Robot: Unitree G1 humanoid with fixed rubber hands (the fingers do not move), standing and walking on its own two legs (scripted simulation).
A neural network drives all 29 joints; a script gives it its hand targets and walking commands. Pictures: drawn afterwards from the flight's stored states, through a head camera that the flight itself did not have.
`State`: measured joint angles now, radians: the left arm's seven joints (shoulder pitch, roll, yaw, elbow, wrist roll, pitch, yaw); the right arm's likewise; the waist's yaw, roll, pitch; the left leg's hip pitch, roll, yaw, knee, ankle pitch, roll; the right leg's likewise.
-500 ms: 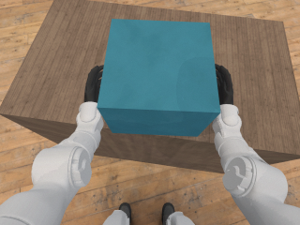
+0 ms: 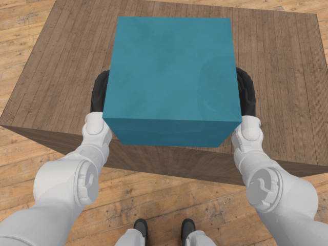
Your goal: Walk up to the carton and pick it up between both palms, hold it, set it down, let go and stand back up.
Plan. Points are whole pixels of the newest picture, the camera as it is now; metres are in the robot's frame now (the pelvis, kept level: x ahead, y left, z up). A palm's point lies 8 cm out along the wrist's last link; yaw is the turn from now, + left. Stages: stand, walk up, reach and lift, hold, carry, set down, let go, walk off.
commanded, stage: reach and lift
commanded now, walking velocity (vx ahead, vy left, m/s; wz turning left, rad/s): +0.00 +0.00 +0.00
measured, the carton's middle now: (171, 86) +0.49 +0.00 +0.00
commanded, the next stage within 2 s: none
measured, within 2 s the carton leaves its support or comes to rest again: leaves its support in 1.16 s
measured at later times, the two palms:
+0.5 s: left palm (101, 111) +0.42 +0.17 -0.02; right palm (245, 110) +0.43 -0.18 -0.01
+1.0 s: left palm (96, 130) +0.37 +0.17 -0.02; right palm (243, 123) +0.39 -0.17 -0.01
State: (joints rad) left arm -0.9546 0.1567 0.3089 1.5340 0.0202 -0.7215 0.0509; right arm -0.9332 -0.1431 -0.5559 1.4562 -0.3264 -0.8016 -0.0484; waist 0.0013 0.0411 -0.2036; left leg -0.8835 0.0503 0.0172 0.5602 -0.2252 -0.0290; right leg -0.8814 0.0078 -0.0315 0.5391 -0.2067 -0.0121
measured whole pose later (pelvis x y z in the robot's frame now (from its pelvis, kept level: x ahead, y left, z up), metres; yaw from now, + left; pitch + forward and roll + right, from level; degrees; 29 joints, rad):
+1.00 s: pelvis -0.01 +0.00 -0.01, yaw +1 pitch +29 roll -2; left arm -0.71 0.10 0.10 1.34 -0.15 -0.64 0.10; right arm -0.77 -0.15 -0.15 1.42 -0.05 -0.71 -0.11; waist 0.00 0.04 -0.30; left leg -0.94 0.06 -0.04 0.72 -0.29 -0.04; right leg -0.90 0.02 -0.08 0.66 -0.26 -0.02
